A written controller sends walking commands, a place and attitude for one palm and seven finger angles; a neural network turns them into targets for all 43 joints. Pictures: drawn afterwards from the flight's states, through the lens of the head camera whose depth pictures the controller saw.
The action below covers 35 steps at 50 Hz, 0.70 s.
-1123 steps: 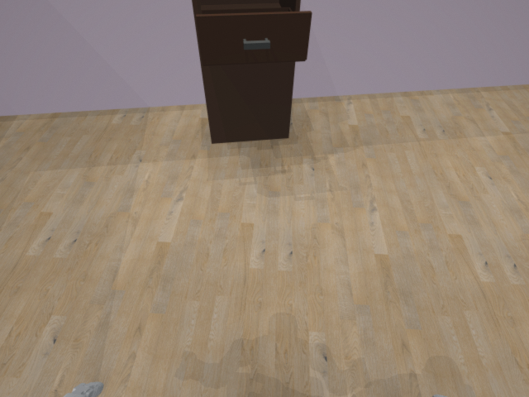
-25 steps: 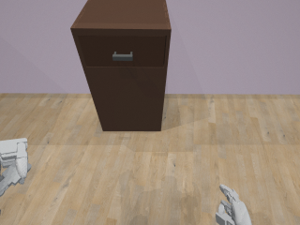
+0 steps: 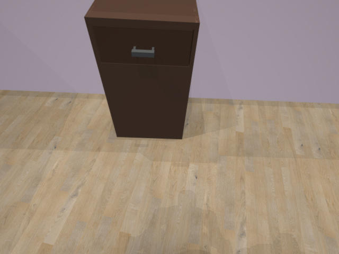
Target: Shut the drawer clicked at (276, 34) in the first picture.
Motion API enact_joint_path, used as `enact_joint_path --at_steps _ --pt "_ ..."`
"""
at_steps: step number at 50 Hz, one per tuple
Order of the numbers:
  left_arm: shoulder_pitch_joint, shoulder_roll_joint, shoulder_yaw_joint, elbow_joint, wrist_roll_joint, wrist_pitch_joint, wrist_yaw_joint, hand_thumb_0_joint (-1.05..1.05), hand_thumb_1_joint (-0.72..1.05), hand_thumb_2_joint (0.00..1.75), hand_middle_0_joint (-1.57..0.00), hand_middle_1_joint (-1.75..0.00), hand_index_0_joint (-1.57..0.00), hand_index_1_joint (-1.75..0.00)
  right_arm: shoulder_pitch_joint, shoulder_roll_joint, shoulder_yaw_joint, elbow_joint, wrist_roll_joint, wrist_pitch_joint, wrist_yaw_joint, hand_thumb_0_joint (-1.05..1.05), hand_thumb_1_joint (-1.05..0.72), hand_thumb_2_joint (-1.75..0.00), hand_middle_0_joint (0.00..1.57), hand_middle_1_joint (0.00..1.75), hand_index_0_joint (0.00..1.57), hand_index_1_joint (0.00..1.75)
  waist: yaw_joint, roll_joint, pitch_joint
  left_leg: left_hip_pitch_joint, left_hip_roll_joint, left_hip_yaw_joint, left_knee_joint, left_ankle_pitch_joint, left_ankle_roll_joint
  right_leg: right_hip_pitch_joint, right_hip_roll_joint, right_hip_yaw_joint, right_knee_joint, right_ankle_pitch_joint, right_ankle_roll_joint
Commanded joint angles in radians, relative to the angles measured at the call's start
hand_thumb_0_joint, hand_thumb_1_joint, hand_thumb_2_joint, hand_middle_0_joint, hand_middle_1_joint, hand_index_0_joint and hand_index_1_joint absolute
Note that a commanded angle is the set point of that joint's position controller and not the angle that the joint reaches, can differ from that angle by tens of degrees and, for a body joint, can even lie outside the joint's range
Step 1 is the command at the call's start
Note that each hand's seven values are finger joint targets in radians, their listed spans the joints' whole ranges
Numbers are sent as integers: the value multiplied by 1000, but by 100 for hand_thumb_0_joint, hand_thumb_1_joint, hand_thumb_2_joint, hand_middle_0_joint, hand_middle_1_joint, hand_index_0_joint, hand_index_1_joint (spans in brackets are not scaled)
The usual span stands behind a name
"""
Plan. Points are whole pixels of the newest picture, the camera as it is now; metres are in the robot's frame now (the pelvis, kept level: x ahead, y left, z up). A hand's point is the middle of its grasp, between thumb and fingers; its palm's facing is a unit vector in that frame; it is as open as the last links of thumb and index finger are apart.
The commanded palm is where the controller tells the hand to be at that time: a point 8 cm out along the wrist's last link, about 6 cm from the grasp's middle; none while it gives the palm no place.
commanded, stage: let the arm hang, fingers relaxed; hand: left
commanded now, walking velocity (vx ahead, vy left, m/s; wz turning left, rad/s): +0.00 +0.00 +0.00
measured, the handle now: (143, 50) +0.92 +0.17 -0.04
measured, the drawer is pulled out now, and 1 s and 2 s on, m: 0.00 0.00 0.00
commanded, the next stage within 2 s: look to check the result in 0.72 s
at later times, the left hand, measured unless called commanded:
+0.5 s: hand out of the picture +0.05 +0.21 -0.16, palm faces +0.00 -0.97 -0.25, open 7.2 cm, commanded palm none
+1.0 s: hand out of the picture +0.06 +0.22 -0.16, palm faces +0.00 -0.96 -0.29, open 7.4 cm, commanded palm none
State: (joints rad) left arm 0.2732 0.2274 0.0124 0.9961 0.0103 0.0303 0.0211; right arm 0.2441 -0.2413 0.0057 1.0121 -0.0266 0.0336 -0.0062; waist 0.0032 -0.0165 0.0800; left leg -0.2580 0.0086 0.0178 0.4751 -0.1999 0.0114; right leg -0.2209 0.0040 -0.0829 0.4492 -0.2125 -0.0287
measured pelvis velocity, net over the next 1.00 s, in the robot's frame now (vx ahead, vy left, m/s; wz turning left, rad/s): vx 0.02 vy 0.00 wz -0.02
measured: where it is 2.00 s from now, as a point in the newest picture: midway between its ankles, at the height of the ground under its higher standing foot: outside the picture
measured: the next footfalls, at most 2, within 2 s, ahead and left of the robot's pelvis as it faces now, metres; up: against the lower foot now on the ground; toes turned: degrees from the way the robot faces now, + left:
none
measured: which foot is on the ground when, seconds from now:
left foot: down 0.00-1.00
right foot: down 0.00-1.00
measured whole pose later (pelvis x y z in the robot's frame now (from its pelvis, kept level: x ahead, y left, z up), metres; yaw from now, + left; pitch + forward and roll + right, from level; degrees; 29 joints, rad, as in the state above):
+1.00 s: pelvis +0.02 +0.00 +0.01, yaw -1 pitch -2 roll +0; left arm 0.17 0.25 0.02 1.15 0.01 -0.01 0.02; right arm 0.18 -0.25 -0.02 1.14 -0.02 0.01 -0.02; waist 0.00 0.03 0.06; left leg -0.15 0.01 0.04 0.36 -0.17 0.00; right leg -0.13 0.01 -0.06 0.35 -0.19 -0.03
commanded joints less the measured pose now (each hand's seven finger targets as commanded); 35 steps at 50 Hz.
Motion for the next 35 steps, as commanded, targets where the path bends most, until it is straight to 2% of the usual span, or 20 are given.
enact_joint_path --at_steps 1,2,5,7,9,11,13,16,20,22,27,32,35 --pt "-21 157 22 7 -1 -42 -9 0 90 90 -60 -73 -60 -73 0 -104 -33 -12 7 -30 -13 0 -90 -90 20 30 20 30 -7 101 -80 27 77 -95 -126 -65 26 10 -117 161 -170 -120 -39" --pt "-21 162 22 23 -1 -43 -7 0 90 90 -56 -69 -56 -69 14 -107 -35 0 10 -30 -14 0 -90 -90 20 30 20 30 -8 64 -76 38 81 -97 -123 -41 28 7 -117 153 -171 -110 -39" --pt "-18 151 16 66 -4 -42 -6 0 90 90 -44 -56 -44 -56 45 -100 -34 40 11 -32 -18 0 -90 -90 20 30 20 30 -9 59 -70 48 91 -104 -139 -30 32 9 -114 141 -167 -97 -37" --pt "-9 152 15 87 -3 -40 -3 0 90 90 -36 -47 -36 -47 51 -96 -35 55 14 -31 -19 0 -90 -90 20 30 20 30 -5 42 -44 41 92 -99 -145 -22 33 4 -112 133 -163 -90 -35" --pt "-14 147 14 101 -3 -39 -2 0 90 90 -28 -39 -28 -39 64 -90 -36 68 12 -31 -20 0 -90 -90 20 30 20 30 -8 18 -31 38 93 -101 -154 -31 33 0 -110 132 -162 -98 -33" --pt "-13 142 16 111 -2 -37 0 0 90 90 -20 -30 -20 -30 66 -86 -38 79 12 -30 -20 0 -90 -90 20 30 20 30 -7 20 -19 32 92 -103 -165 -64 34 -10 -109 132 -165 -126 -31" --pt "-13 143 18 112 -1 -37 2 0 90 90 -20 -30 -20 -30 69 -79 -38 83 11 -31 -19 0 -90 -90 20 30 20 30 -6 5 -12 28 91 -100 -168 -60 35 -9 -111 130 -163 -126 -31" --pt "-17 137 20 114 0 -36 2 0 90 90 -20 -30 -20 -30 61 -78 -40 88 8 -30 -19 0 -90 -90 20 30 20 30 -5 16 2 21 91 -105 -181 -98 36 -24 -106 135 -162 -147 -28" --pt "-33 132 23 107 1 -42 4 0 90 90 -20 -30 -20 -30 48 -71 -41 89 9 -37 -19 0 -90 -90 20 30 20 30 -6 7 -16 40 92 -99 -174 -25 34 -6 -109 134 -153 -79 -24" --pt "-38 129 24 103 2 -45 5 0 90 90 -20 -30 -20 -30 37 -74 -42 87 10 -40 -20 0 -90 -90 20 30 20 30 -5 26 -19 50 96 -97 -170 13 33 -2 -109 131 -147 -45 -22" --pt "-54 131 26 99 3 -49 5 0 90 90 -20 -30 -20 -30 14 -77 -42 86 10 -43 -20 0 -90 -90 20 30 20 30 -4 26 -18 62 98 -94 -173 48 29 11 -110 138 -153 -7 -18" --pt "-75 140 30 92 3 -54 4 0 90 90 -20 -30 -20 -30 -3 -94 -45 85 10 -47 -21 0 -90 -90 20 30 20 30 -9 34 -49 88 101 -91 -170 80 25 31 -114 140 -157 24 -19" --pt "-87 144 29 95 1 -55 3 0 90 90 -20 -30 -20 -30 -17 -97 -44 87 9 -46 -21 0 -90 -90 20 30 20 30 -10 26 -36 92 101 -87 -173 76 23 29 -118 142 -171 22 -19"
